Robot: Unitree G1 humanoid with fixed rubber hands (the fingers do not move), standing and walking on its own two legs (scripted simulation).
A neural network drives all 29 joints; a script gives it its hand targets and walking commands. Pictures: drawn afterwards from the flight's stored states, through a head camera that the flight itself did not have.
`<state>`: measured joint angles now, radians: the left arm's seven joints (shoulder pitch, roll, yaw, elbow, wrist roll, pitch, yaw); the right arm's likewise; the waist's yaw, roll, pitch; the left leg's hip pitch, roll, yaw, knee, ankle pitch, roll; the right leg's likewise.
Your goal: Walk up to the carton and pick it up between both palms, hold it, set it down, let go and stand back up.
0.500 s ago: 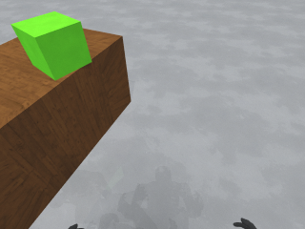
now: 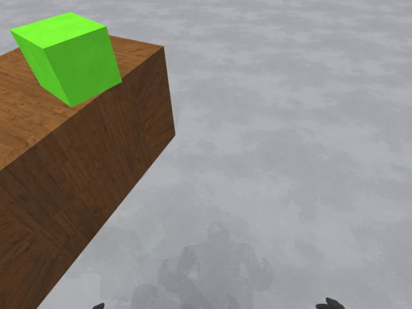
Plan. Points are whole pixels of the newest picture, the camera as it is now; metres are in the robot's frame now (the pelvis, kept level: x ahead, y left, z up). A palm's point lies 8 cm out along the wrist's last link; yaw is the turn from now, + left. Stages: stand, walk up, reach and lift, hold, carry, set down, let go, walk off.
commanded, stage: stand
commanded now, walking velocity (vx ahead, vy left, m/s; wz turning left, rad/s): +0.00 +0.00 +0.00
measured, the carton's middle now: (71, 58) +1.05 +0.55 +0.00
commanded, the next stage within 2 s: walk up in 1.44 s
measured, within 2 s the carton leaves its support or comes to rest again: neither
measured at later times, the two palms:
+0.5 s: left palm out of the picture +0.11 +0.25 -0.10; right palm out of the picture +0.10 -0.25 -0.10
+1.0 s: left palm out of the picture +0.11 +0.26 -0.10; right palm out of the picture +0.09 -0.25 -0.10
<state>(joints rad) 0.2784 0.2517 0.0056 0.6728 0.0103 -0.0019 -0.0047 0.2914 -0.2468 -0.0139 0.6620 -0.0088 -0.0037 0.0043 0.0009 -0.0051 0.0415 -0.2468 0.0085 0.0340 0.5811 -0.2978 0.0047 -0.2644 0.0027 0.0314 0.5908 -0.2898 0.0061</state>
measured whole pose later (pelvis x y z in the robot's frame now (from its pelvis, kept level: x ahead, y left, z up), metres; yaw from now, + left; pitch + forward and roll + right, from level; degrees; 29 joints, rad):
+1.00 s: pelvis +0.00 +0.01 +0.00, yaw -2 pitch -3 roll +0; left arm 0.28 0.25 0.00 0.69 0.01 0.00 0.00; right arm 0.29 -0.26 -0.01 0.67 -0.01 0.00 0.00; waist 0.00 0.00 0.04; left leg -0.22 0.01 0.07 0.56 -0.30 0.01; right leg -0.25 0.01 0.07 0.57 -0.28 0.02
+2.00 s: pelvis +0.06 +0.07 -0.03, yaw +15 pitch -3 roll +1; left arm 0.25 0.38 0.08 0.74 0.05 0.00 -0.05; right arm 0.46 -0.31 -0.09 0.65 -0.04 -0.03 0.01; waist -0.01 -0.11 0.01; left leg -0.38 0.02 0.04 0.83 -0.40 0.02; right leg -0.38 -0.09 0.01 1.18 -0.55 -0.02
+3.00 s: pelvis +0.46 +0.10 -0.01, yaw +45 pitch -4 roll +1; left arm 0.26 0.34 0.03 0.62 0.05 0.05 -0.08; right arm 0.39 -0.24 -0.04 0.65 -0.06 -0.06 -0.06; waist -0.02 -0.14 0.11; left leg -0.29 0.00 -0.03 0.66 -0.31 0.01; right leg -0.56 -0.13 0.00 1.08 -0.37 0.04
